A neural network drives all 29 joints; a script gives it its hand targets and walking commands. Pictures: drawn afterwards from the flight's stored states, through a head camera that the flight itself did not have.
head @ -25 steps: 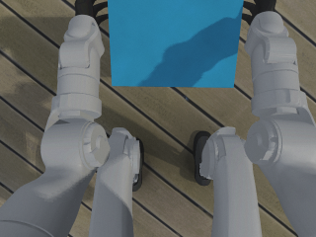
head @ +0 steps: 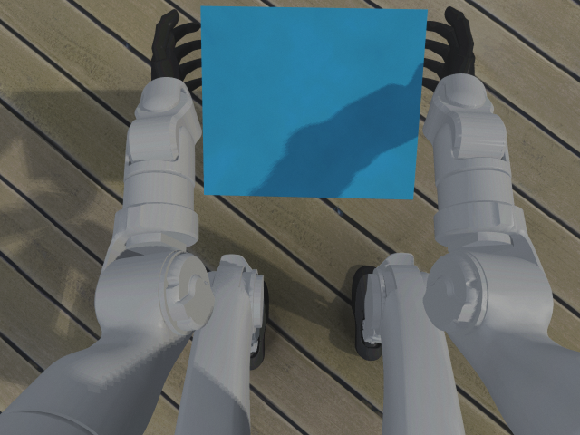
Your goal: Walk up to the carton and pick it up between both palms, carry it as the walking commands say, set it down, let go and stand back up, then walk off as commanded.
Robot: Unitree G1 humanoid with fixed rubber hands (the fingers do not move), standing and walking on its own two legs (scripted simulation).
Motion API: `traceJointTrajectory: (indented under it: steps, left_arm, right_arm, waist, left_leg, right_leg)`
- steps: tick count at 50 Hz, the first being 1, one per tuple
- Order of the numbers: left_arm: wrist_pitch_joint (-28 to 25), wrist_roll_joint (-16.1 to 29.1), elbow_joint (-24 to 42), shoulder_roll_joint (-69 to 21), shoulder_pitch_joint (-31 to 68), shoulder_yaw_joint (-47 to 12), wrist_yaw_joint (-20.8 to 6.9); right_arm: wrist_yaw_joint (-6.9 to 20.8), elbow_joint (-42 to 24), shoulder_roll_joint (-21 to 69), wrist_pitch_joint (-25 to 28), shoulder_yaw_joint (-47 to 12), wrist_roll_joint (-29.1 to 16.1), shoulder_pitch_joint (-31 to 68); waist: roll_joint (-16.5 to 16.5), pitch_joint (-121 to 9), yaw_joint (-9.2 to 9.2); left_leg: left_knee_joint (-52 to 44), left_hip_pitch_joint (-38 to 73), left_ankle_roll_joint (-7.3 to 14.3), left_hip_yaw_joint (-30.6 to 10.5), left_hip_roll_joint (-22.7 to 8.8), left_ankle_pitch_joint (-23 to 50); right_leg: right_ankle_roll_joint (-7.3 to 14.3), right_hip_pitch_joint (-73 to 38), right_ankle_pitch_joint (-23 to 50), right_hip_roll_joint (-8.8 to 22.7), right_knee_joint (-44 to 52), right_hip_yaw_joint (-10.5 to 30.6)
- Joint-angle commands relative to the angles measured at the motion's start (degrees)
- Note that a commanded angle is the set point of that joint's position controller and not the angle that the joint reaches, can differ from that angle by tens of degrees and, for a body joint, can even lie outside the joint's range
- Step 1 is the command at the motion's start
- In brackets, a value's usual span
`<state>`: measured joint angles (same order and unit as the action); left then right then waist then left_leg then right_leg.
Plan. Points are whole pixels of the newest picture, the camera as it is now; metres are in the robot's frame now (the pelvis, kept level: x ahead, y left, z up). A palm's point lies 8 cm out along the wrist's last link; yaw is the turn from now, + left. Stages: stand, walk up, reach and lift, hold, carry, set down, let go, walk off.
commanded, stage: reach and lift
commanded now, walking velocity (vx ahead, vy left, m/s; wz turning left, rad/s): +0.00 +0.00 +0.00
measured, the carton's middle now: (308, 116) +0.51 +0.00 -0.16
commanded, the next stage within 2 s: none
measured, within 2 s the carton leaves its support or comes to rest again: neither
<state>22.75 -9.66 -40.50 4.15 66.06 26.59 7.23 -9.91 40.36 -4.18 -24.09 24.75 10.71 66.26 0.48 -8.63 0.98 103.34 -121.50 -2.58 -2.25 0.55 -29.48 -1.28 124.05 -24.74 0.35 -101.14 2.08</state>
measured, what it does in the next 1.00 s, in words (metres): rises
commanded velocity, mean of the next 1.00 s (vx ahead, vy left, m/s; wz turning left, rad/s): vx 0.00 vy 0.00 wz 0.00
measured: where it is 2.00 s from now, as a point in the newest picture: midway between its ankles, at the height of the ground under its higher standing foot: (309, 333)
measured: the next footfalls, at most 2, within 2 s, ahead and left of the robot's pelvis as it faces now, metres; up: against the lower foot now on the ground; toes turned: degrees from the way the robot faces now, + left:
none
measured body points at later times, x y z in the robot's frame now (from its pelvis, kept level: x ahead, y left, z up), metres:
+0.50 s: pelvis +0.01 +0.01 +0.06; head +0.26 +0.00 +0.43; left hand +0.51 +0.17 +0.00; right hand +0.51 -0.17 -0.01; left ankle +0.10 +0.14 -0.44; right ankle +0.12 -0.13 -0.44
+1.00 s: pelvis +0.03 +0.00 +0.12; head +0.23 -0.01 +0.52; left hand +0.49 +0.17 +0.08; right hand +0.49 -0.17 +0.07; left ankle +0.10 +0.14 -0.44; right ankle +0.12 -0.13 -0.44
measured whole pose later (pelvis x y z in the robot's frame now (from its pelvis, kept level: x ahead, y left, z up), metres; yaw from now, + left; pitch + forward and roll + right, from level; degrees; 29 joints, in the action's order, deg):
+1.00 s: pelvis +0.03 +0.00 +0.12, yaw +0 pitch +41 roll +0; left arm 23.1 -13.0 -37.6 -2.0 49.1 26.8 6.2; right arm -8.2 38.4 1.2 -23.7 25.1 13.7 49.6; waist 1.0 -16.8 1.2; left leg 81.0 -95.5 -1.9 -2.3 0.4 -26.6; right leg -1.3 97.5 -22.8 0.7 -79.1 1.5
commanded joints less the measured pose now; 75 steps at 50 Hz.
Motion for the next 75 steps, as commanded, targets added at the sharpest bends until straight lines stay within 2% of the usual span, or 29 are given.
traceJointTrajectory:
  steps: [1,16,46,75]
  left_arm:
    - [-0.7,9.9,1.2,-54.1,38.9,-27.0,-23.7]
    - [-0.4,9.8,2.3,-58.5,34.2,-29.1,-23.3]
    - [-0.7,7.5,2.0,-61.5,22.3,-28.8,-25.6]
    - [-0.6,4.4,4.8,-65.3,9.1,-30.2,-27.6]
  right_arm:
    - [23.8,-1.8,56.1,1.7,-27.1,-10.4,39.2]
    - [25.7,-1.3,57.5,1.7,-27.1,-10.0,33.7]
    - [25.9,-1.4,62.9,1.8,-28.5,-7.9,22.1]
    - [29.1,-3.4,65.5,1.9,-29.5,-4.9,8.4]
  waist:
    - [-2.4,-66.0,0.23]
    - [-0.3,-66.1,-0.52]
    - [-1.9,-60.0,-0.13]
    - [-0.9,-49.7,-0.05]
  left_leg:
    - [-11.4,28.5,1.5,8.3,8.4,11.3]
    - [-17.5,39.7,1.0,6.5,8.6,15.0]
    - [-30.8,46.7,1.8,5.4,8.9,14.2]
    - [-47.9,65.4,2.2,2.9,7.4,20.0]
  right_leg:
    - [0.3,-45.1,11.6,-8.6,8.4,-6.9]
    - [0.7,-46.4,12.1,-9.0,13.8,-7.3]
    - [0.2,-63.2,13.9,-9.0,27.8,-4.9]
    - [1.0,-78.0,18.9,-8.4,43.8,-3.2]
